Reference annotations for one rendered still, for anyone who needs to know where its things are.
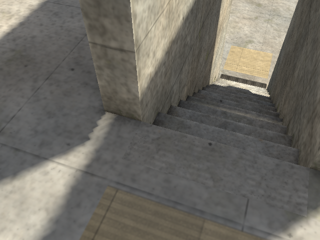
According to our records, stairs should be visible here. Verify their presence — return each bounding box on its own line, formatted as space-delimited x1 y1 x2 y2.
153 78 300 165

